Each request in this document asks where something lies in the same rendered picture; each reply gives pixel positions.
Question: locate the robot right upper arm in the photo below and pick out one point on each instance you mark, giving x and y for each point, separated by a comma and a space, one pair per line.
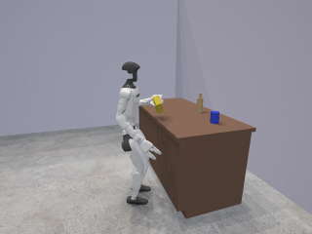
124, 97

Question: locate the humanoid robot head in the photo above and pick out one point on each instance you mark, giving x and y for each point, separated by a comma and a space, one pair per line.
131, 68

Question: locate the robot left hand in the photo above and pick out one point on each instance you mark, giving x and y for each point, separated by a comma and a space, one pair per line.
152, 101

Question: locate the sponge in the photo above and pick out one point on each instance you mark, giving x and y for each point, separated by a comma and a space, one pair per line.
158, 104

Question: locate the left robot forearm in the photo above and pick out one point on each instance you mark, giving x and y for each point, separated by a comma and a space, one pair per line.
144, 102

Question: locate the right robot forearm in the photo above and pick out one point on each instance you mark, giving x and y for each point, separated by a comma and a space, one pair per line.
129, 129

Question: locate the table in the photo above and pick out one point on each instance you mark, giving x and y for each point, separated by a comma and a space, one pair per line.
202, 166

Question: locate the robot right hand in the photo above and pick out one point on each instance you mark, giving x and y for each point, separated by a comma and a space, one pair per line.
146, 145

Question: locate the robot right thigh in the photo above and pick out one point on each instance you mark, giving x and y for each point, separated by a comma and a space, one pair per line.
129, 144

